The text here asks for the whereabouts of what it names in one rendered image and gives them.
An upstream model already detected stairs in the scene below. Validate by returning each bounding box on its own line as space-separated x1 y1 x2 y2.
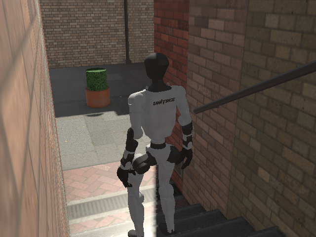
70 204 286 237

